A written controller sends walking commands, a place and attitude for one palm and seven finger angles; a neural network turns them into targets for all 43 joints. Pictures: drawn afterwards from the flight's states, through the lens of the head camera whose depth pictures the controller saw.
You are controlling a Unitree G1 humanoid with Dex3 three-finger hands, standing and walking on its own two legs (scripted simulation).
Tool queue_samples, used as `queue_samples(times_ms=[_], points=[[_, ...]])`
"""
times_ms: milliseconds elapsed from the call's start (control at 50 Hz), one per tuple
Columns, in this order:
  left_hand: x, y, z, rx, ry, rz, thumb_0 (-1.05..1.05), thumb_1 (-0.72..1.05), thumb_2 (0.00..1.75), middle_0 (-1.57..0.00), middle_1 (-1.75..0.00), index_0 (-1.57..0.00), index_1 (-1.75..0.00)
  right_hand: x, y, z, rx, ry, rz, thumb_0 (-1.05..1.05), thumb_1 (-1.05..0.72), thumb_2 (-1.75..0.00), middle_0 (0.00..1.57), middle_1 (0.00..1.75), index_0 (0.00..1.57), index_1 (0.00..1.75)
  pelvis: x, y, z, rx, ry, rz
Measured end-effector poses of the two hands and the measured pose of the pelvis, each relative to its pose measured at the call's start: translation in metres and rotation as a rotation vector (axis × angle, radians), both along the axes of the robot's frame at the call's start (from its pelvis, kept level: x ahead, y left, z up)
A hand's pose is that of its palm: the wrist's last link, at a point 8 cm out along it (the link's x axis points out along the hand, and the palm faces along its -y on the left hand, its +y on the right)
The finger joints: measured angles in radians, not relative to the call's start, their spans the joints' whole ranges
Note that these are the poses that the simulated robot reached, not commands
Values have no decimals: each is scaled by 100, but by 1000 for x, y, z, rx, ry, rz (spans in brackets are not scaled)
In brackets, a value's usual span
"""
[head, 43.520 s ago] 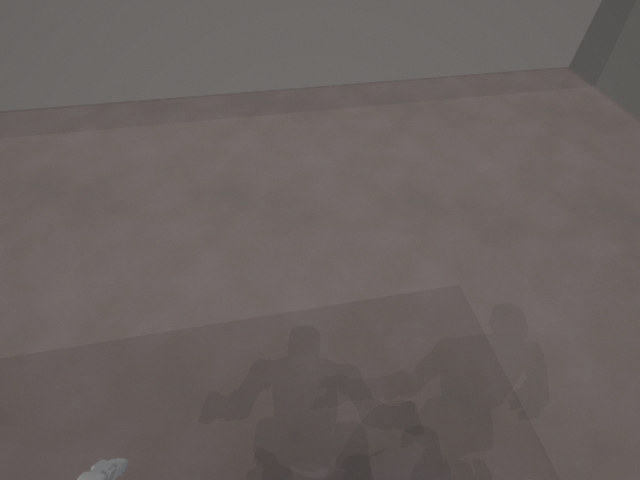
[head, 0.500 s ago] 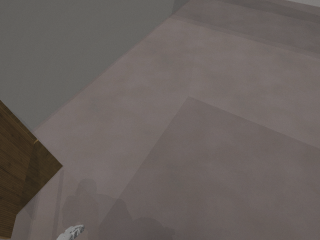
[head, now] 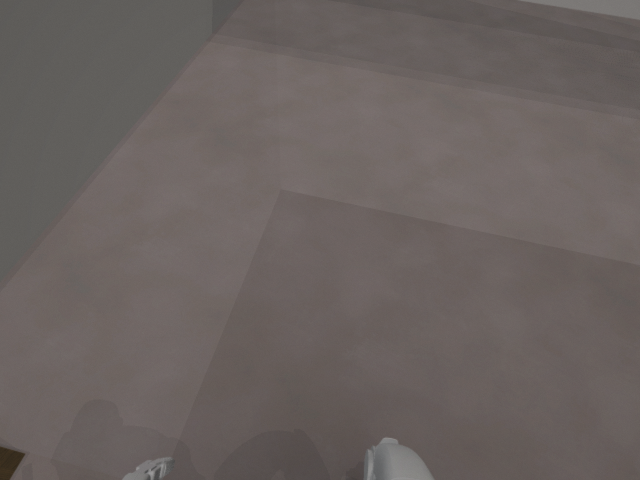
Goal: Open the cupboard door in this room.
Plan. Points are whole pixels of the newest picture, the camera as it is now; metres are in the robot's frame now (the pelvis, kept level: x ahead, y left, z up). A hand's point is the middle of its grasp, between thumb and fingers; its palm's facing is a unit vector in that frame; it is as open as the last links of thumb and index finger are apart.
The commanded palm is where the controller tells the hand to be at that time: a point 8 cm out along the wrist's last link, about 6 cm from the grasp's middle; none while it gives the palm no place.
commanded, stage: walk to a spot facing it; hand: left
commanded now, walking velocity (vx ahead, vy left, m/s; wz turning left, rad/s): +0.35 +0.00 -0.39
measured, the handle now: out of the picture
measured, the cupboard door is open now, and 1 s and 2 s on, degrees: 41 41 41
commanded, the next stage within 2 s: turn to face it in 0.88 s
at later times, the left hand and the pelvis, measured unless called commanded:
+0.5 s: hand (242, 385) +0.27 +0.13 -0.17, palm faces -0.07 -0.98 -0.20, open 7.2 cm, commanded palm none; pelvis +0.23 -0.06 +0.00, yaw -8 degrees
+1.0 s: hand (300, 227) +0.60 +0.06 -0.17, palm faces -0.28 -0.94 -0.22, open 7.4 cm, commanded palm none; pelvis +0.46 -0.11 -0.02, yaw -16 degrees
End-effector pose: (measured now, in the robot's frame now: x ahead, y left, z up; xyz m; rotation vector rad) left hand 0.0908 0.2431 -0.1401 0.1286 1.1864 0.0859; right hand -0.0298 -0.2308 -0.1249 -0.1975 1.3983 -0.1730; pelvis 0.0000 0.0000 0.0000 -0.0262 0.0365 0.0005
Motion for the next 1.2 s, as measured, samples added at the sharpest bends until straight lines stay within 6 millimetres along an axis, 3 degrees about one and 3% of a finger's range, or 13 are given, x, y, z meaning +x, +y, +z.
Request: queue_samples(times_ms=[140, 180, 220, 320, 420, 560, 640, 680, 740, 900, 1020, 1100, 1200], points=[[151, -48, 3, 27, -127, -173, 1, 91, 90, -19, -30, -19, -29, -33, 0, -17, 67, 220, -175, 1, -90, -90, 20, 30, 20, 30, 68, -25, -17, 21, -14, -58], [182, -60, -1, 40, -193, -178, 1, 91, 90, -19, -30, -19, -29, -28, -6, -27, 89, 270, -204, 1, -90, -90, 20, 30, 20, 30, 89, -38, -29, 46, -23, -64], [194, -69, -1, 47, -198, -165, 0, 91, 90, -19, -30, -20, -30, -5, -16, -33, 90, 269, -221, 1, -90, -90, 20, 30, 20, 30, 103, -45, -29, 37, -37, -76], [186, -84, 0, 47, -55, -154, 0, 91, 90, -19, -30, -20, -30, 103, -45, -28, 59, 71, -210, 1, -90, -90, 20, 30, 20, 30, 144, -55, -11, 30, -25, -107], [184, -71, 4, 71, 29, -84, -2, 95, 90, -20, -30, -20, -30, 220, -61, -17, 49, -129, -153, 1, -91, -90, 20, 30, 20, 30, 188, -61, -2, 26, -9, -132], [175, -59, -7, 50, 205, -22, -1, 93, 90, -20, -30, -20, -30, 370, -62, -5, 39, -306, -57, 1, -91, -90, 20, 30, 20, 30, 261, -53, -5, 12, -23, -154], [184, -52, -23, 30, 312, -12, 0, 92, 90, -20, -30, -20, -30, 436, -58, -7, 0, -403, -29, 0, -90, -90, 20, 30, 20, 30, 306, -42, -20, 3, -35, -185], [202, -51, -25, 30, 334, -35, 0, 91, 90, -19, -30, -20, -30, 446, -57, -7, -9, -409, -45, 0, -90, -90, 20, 30, 20, 30, 322, -41, -21, 15, -43, -202], [249, -54, -21, 27, 297, -63, 1, 91, 90, -19, -30, -20, -30, 438, -55, -8, -7, -343, -85, 0, -90, -90, 20, 30, 20, 30, 346, -43, -14, 24, -40, -211], [415, -93, 0, 31, 86, -189, 1, 91, 90, -19, -30, -19, -29, 379, -74, -15, 4, -53, -254, 0, -94, -90, 20, 30, 20, 30, 411, -68, -2, 26, -30, -260], [529, -138, -6, 81, -55, -294, 1, 91, 90, -19, -30, -19, -30, 359, -97, -38, 43, 112, -359, 0, -92, -90, 20, 30, 20, 30, 463, -112, -25, 49, -37, -293], [560, -161, 0, 85, -72, -290, 0, 91, 90, -19, -30, -20, -29, 393, -114, -35, 39, 127, -369, 1, -91, -90, 20, 30, 20, 30, 489, -125, -19, 21, -39, -271], [575, -181, -2, 38, -37, -249, 0, 92, 90, -19, -30, -20, -30, 471, -125, -21, 40, 27, -320, 1, -91, -90, 20, 30, 20, 30, 523, -137, -6, 23, -26, -224]])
